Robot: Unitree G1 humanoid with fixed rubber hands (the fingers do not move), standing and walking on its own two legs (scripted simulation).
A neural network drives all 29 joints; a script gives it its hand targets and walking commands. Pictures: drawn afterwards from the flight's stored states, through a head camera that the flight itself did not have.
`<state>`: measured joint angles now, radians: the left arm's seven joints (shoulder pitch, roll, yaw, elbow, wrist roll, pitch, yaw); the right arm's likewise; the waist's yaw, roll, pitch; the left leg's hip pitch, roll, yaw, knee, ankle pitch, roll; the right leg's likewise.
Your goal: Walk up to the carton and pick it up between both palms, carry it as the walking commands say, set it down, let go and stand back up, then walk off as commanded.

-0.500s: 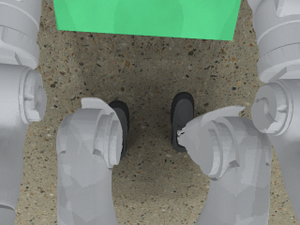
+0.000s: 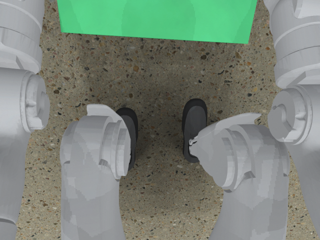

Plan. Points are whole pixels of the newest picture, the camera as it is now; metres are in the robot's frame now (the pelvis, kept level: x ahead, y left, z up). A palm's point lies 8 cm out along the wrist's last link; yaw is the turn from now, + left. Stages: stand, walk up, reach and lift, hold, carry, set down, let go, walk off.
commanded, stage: reach and lift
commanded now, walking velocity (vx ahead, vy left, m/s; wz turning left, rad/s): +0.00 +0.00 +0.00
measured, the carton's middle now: out of the picture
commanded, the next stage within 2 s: none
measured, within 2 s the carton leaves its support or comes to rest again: leaves its support in 0.20 s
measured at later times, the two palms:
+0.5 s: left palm out of the picture +0.56 +0.23 -0.14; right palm out of the picture +0.56 -0.15 -0.14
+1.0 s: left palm out of the picture +0.56 +0.22 -0.08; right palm out of the picture +0.55 -0.16 -0.09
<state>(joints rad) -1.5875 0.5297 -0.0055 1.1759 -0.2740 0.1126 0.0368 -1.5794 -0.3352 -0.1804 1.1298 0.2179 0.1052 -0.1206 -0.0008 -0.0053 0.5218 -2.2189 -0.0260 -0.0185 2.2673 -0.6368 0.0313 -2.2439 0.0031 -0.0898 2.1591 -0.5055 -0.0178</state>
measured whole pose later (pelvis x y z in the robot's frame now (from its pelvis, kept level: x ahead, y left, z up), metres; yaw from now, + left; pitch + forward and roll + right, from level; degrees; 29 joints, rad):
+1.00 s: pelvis -0.02 +0.01 +0.01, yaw +1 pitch +24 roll -5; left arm -1.56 0.48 0.03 0.90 -0.20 0.41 0.10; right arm -1.42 -0.36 -0.18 0.81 0.19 0.38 -0.17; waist 0.01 -0.01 0.53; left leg -2.06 -0.03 -0.02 2.26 -0.62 0.05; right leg -2.07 0.00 -0.09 2.14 -0.50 -0.02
